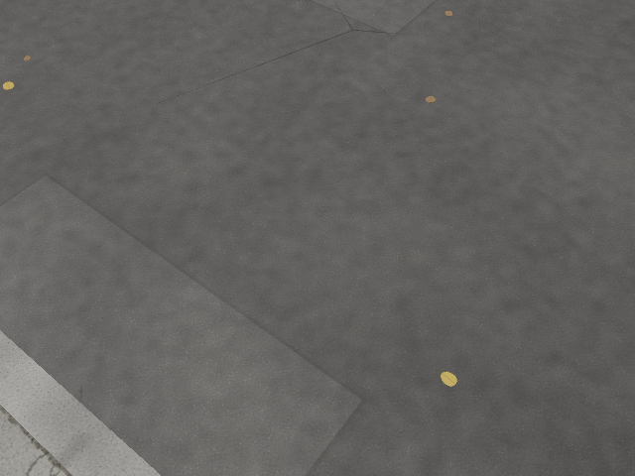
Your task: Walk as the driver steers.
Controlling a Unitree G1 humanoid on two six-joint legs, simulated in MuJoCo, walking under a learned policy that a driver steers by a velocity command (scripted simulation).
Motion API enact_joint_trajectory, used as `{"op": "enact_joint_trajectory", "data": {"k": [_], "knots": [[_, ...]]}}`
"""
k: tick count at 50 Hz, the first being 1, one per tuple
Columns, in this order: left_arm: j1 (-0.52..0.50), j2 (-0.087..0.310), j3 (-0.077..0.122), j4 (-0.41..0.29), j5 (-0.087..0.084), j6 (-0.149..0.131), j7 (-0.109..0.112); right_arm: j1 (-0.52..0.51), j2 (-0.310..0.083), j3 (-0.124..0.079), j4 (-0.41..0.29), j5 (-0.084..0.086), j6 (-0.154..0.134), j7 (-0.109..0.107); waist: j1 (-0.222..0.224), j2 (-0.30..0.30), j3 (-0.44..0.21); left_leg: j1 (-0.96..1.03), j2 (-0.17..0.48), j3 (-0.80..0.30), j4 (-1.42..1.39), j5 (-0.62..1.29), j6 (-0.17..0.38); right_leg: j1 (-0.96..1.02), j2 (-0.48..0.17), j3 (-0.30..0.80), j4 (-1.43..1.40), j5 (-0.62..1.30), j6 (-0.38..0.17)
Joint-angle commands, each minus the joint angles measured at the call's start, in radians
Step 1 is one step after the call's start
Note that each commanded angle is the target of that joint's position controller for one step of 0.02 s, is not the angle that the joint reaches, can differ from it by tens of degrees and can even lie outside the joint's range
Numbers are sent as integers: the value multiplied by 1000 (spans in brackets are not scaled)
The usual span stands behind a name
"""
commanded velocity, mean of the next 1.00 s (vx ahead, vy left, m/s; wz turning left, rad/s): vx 0.50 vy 0.00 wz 0.55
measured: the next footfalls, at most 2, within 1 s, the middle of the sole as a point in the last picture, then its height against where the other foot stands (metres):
right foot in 0.48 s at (371, 458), level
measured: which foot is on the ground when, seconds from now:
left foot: down 0.00-0.48, up 0.50-1.00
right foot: up 0.00-0.46, down 0.48-1.00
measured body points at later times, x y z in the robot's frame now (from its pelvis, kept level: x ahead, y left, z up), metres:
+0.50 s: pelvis +0.30 -0.02 +0.00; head +0.34 -0.01 +0.45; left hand +0.48 +0.25 -0.08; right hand +0.31 -0.30 -0.13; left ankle +0.09 +0.04 -0.70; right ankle +0.44 -0.09 -0.72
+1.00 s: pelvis +0.52 +0.07 +0.01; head +0.55 +0.10 +0.45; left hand +0.35 +0.27 -0.13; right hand +0.84 +0.03 -0.08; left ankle +0.58 +0.21 -0.71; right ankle +0.44 -0.10 -0.72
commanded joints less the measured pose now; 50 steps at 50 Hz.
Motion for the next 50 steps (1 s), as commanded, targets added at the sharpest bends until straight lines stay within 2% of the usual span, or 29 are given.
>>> {"op": "enact_joint_trajectory", "data": {"k": [1,2,3,5,7,9,12,18,20,21,22,23,24,25,26,27,28,29,30,32,35,38,41,45,46,48,49,50], "knots": [[-72,113,25,-126,5,-33,-8,129,-121,-28,1,12,-1,-7,-17,-30,-69,347,341,-551,-380,-15,168,-445,-75,94,143,119,-10],[-62,102,24,-134,20,-17,-6,122,-95,-18,5,18,-7,-13,18,-25,-52,264,297,-481,-386,73,143,-386,-91,97,85,120,6],[-51,87,23,-136,30,2,-8,130,-88,-13,5,19,-16,-17,34,-8,-61,224,270,-436,-389,128,133,-343,-97,97,42,113,22],[-70,77,21,-156,35,29,-11,176,-115,-16,10,23,-29,-22,41,12,-58,195,240,-387,-396,204,136,-345,-96,76,-26,119,51],[-160,88,22,-199,35,43,-15,217,-139,-20,7,25,-29,-24,23,32,-32,189,220,-373,-418,199,127,-402,-101,59,-113,189,79],[-269,102,23,-243,30,48,-17,266,-137,-18,4,25,-25,-21,-13,48,-12,222,211,-383,-427,205,104,-466,-100,51,-215,273,99],[-377,106,20,-289,26,49,-24,332,-141,-19,-2,24,-19,-20,-56,67,-22,311,203,-393,-398,276,71,-514,-79,52,-326,368,106],[-545,112,4,-382,15,35,-34,400,-162,-23,-26,8,-11,-34,-108,92,-21,460,217,-442,-302,429,76,-524,-21,49,-501,352,91],[-520,131,5,-394,10,25,-32,373,-180,-29,-44,5,-11,-43,-81,106,-29,462,227,-465,-259,474,52,-429,-7,65,-581,328,71],[-461,145,9,-384,7,20,-29,335,-194,-33,-59,5,-12,-45,-45,112,-43,426,222,-461,-224,526,28,-318,9,63,-626,297,57],[-366,171,19,-359,5,14,-20,303,-210,-38,-71,5,-15,-41,-3,111,-85,391,204,-456,-142,632,5,-169,38,54,-650,261,40],[-224,200,32,-320,5,3,-7,280,-218,-40,-79,11,-22,-31,66,70,-163,352,155,-421,26,660,-18,21,34,51,-710,297,16],[-73,258,48,-307,29,-8,10,278,-177,-30,-107,24,-31,-20,122,5,-295,221,98,-384,265,444,-34,262,-126,196,-715,176,-25],[-20,353,67,-316,60,0,16,392,-56,-7,-138,69,-27,-23,71,-235,-444,-91,-48,-258,575,-285,-70,555,-437,619,-746,165,-128],[-61,311,68,-316,40,17,8,412,-145,-15,-132,38,-15,-32,38,-219,-442,-196,5,-235,709,-353,-59,484,-460,828,-825,53,-173],[-139,210,45,-333,32,21,6,346,-163,-20,-122,18,-3,-31,21,-81,-267,-222,61,-225,730,-248,-64,323,-408,670,-853,8,-150],[-181,152,29,-331,29,19,2,279,-150,-17,-131,10,0,-21,19,-7,-166,-209,94,-212,684,-176,-71,197,-347,507,-876,89,-125],[-179,139,23,-319,31,16,3,252,-136,-17,-139,3,7,-10,9,-32,-123,-188,118,-206,645,-151,-77,130,-303,395,-899,183,-99],[-162,138,21,-302,25,10,5,247,-130,-17,-146,-10,20,2,-4,-71,-99,-166,134,-199,620,-142,-84,79,-270,312,-919,254,-83],[-124,146,24,-279,13,-9,-3,239,-115,-14,-157,-11,41,16,-16,-90,-102,-156,138,-182,607,-127,-87,60,-258,227,-935,392,-80],[-89,161,31,-263,3,-24,-7,146,-106,-8,-199,-14,54,34,-14,-82,-86,-251,158,-169,579,-54,-95,87,-267,131,-968,474,-95],[-50,161,32,-244,5,-22,-7,38,-101,0,-241,-12,53,45,2,-71,-55,-312,167,-146,475,44,-108,106,-251,37,-988,500,-94],[-31,174,35,-234,5,-19,-7,-62,-83,16,-275,-9,46,57,22,-72,-30,-266,164,-97,286,152,-105,107,-230,-52,-991,513,-75],[27,210,44,-210,5,-6,4,-171,-86,24,-323,-14,44,68,53,-72,0,-217,152,-25,115,111,-70,189,-263,-112,-971,572,-62],[41,217,45,-202,6,1,7,-182,-91,23,-331,-17,45,67,55,-72,2,-205,139,-8,87,73,-56,221,-271,-127,-947,624,-57],[53,243,50,-191,7,17,13,-163,-103,17,-334,-23,46,59,39,-88,-26,-126,84,32,44,-31,-21,271,-276,-169,-834,899,-45],[56,260,53,-187,8,26,15,-111,-116,10,-323,-26,45,52,14,-98,-65,-56,46,47,28,-82,1,289,-278,-185,-727,1043,-41],[54,272,54,-188,6,36,16,-8,-135,-2,-296,-28,38,44,-30,-92,-130,66,4,49,-11,-100,26,276,-273,-198,-564,1094,-37]]}}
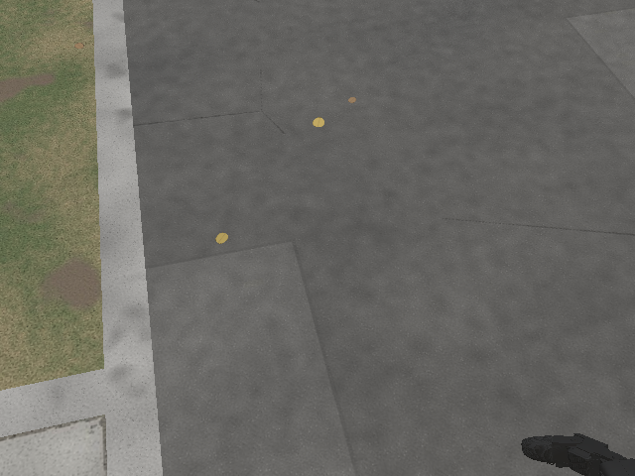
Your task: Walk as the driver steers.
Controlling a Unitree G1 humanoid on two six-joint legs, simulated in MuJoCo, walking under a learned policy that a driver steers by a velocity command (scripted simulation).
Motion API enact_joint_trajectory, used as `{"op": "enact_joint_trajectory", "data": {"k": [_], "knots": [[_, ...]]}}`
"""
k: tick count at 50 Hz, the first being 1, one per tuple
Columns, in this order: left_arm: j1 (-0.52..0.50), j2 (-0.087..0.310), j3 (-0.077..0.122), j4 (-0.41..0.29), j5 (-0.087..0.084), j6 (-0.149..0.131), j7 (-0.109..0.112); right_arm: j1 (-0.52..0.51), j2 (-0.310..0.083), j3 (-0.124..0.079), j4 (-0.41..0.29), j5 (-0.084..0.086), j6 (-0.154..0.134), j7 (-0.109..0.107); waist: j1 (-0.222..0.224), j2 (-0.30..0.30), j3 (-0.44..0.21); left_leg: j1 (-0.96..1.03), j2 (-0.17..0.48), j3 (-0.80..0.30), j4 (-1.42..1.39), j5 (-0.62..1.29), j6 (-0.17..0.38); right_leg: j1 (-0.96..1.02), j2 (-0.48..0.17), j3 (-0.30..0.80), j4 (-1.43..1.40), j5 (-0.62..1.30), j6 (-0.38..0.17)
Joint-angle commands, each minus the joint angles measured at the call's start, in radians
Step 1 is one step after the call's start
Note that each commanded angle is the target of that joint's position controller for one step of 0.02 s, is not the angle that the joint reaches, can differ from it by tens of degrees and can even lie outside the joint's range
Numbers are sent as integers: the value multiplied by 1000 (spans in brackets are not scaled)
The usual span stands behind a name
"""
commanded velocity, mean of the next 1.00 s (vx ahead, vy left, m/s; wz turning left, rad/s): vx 0.39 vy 0.00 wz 0.02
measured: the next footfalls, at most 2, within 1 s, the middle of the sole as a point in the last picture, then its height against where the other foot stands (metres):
left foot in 0.02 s outside the picture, level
right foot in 0.58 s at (367, 439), level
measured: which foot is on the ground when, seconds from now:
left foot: up 0.00-0.00, down 0.02-0.58, up 0.60-1.00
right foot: down 0.00-0.04, up 0.06-0.56, down 0.58-1.00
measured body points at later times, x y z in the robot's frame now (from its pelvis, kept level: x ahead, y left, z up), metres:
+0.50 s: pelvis +0.27 +0.03 +0.01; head +0.30 +0.04 +0.46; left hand +0.42 +0.28 -0.10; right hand +0.28 -0.24 -0.12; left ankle +0.12 +0.07 -0.73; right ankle +0.46 -0.07 -0.69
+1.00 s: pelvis +0.47 +0.03 +0.02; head +0.51 +0.02 +0.46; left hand +0.51 +0.31 -0.11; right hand +0.62 -0.22 -0.10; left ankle +0.55 +0.18 -0.68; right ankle +0.47 -0.04 -0.73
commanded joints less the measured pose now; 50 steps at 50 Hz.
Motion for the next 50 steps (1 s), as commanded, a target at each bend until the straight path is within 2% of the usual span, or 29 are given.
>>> {"op": "enact_joint_trajectory", "data": {"k": [1,2,3,4,5,6,7,8,9,11,14,17,23,25,26,27,28,29,30,31,32,33,34,35,36,39,41,46,50], "knots": [[3,207,42,-52,-4,16,10,291,-133,-58,28,-15,-23,-28,-181,-67,-200,415,-103,13,-115,-45,81,-111,-210,28,479,999,-101],[23,129,23,-107,-11,14,0,389,-236,-86,40,-23,-25,-44,-194,89,-322,731,157,-344,-145,-198,161,-439,-150,30,801,470,-58],[-26,114,23,-183,-7,6,-15,374,-319,-104,13,14,-16,-53,-161,216,-385,872,362,-868,-302,-116,282,-762,52,169,1076,-144,-8],[-158,156,29,-207,4,1,-18,391,-287,-100,24,26,-5,-63,-200,57,-277,824,323,-738,-322,2,253,-876,-2,300,1085,-49,-16],[-159,127,17,-206,-10,-9,-22,344,-230,-83,40,32,-8,-72,-155,32,-165,693,301,-585,-321,129,223,-862,-47,301,1013,48,-27],[-125,118,14,-180,-9,-12,-21,298,-174,-66,44,33,-17,-74,-102,-14,-103,561,244,-483,-336,260,174,-781,-79,302,905,84,-30],[-104,115,14,-170,9,3,-22,265,-148,-55,44,37,-27,-77,-62,-10,-77,471,197,-413,-350,337,147,-709,-93,307,849,86,-25],[-63,110,12,-151,22,23,-25,242,-127,-45,40,38,-38,-75,-37,4,-87,421,169,-364,-368,370,132,-645,-98,306,817,95,-20],[-51,105,12,-146,28,37,-31,254,-122,-41,47,41,-51,-71,-32,13,-95,400,155,-344,-382,411,133,-621,-90,294,803,105,-15],[-75,92,11,-148,25,49,-41,296,-139,-44,74,45,-66,-67,-33,17,-76,383,135,-308,-421,411,125,-640,-85,281,743,168,-8],[-198,91,12,-180,21,53,-44,365,-149,-43,105,46,-70,-66,-72,27,-20,421,126,-292,-460,392,94,-741,-88,274,630,289,-1],[-292,89,10,-204,16,50,-46,416,-149,-40,127,48,-74,-69,-103,38,-5,493,126,-279,-460,413,68,-792,-75,272,518,380,-4],[-458,75,-4,-261,10,36,-53,502,-148,-29,175,33,-76,-83,-152,46,39,621,156,-265,-431,512,64,-793,-21,235,317,410,-50],[-458,81,-4,-269,8,29,-53,498,-161,-29,189,27,-76,-91,-136,54,44,649,177,-262,-402,607,59,-738,5,229,260,360,-81],[-419,86,-2,-259,7,25,-49,475,-170,-29,189,25,-77,-95,-109,60,31,645,177,-246,-363,724,46,-662,29,220,231,321,-101],[-346,99,4,-235,4,23,-41,453,-185,-32,190,21,-79,-97,-75,75,-6,652,175,-225,-297,878,31,-566,65,204,217,277,-122],[-234,121,14,-197,2,19,-30,442,-195,-34,194,15,-78,-96,-29,76,-71,661,161,-201,-162,991,18,-442,103,190,196,244,-145],[-75,138,24,-146,9,10,-19,426,-196,-33,194,18,-76,-96,47,51,-157,594,129,-158,36,942,2,-238,96,201,137,298,-174],[83,204,40,-114,32,4,-6,437,-156,-20,168,26,-81,-98,93,-39,-272,409,74,-119,330,614,-20,7,-103,420,142,326,-226],[80,301,65,-106,35,6,-12,576,-74,-10,167,60,-79,-89,2,-292,-353,57,-147,-78,706,-240,-80,224,-368,934,64,572,-409],[-7,232,54,-116,-21,14,-27,516,-139,-18,168,21,-77,-95,-26,-130,-298,-7,-89,-183,771,-270,-74,140,-328,971,16,720,-401],[-98,178,39,-131,-27,12,-30,434,-133,-16,147,21,-79,-94,-51,-69,-171,-34,-40,-183,748,-201,-84,16,-300,783,29,856,-382],[-129,135,27,-132,-20,8,-34,375,-127,-11,131,17,-82,-93,-53,-9,-114,-35,-14,-171,705,-172,-91,-66,-247,679,20,985,-360],[-132,123,23,-126,-23,5,-31,345,-124,-12,118,14,-73,-90,-65,-11,-85,-29,5,-169,660,-162,-101,-120,-202,606,0,1032,-335],[-136,117,19,-114,-26,5,-27,352,-117,-9,110,9,-58,-87,-90,-35,-87,11,15,-166,611,-155,-115,-172,-165,555,-22,1044,-314],[-120,163,31,-105,-22,3,-27,363,-93,-4,100,10,-25,-85,-118,-48,-121,58,3,-141,515,-149,-154,-238,-129,497,-25,1144,-307],[-114,180,36,-108,-17,12,-25,327,-89,-1,84,13,-13,-89,-115,-58,-130,50,2,-128,442,-117,-171,-268,-106,480,-21,1123,-298],[-72,189,45,-116,-17,44,-16,189,-100,1,40,21,8,-98,-68,-95,-132,33,4,-137,299,-23,-180,-270,-80,538,-1,884,-248],[-59,201,57,-131,-4,71,-9,118,-112,3,14,32,9,-108,-38,-116,-103,28,-14,-158,206,-83,-176,-236,-92,635,33,743,-254]]}}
